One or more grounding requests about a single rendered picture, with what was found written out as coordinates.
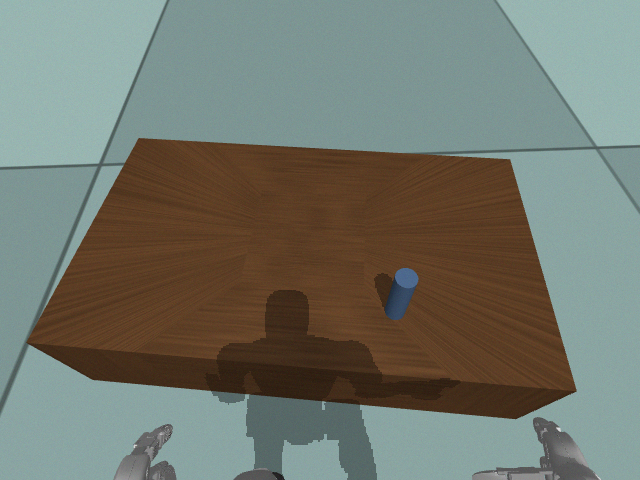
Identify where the right robot hand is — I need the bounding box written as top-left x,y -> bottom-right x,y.
472,417 -> 589,480

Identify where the right robot arm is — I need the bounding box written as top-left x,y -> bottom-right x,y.
552,463 -> 602,480

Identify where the can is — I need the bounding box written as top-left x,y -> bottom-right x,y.
385,268 -> 418,320

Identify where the left robot hand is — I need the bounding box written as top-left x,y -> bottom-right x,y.
113,424 -> 177,480

